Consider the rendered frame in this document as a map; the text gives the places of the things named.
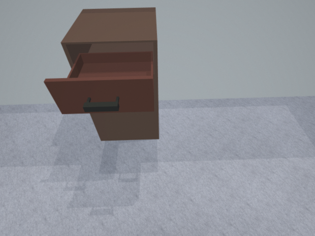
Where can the handle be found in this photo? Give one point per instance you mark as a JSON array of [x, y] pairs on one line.
[[101, 106]]

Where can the drawer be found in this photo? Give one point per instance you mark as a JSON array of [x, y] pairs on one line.
[[103, 77]]

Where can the cabinet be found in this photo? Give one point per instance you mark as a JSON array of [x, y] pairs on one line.
[[118, 30]]

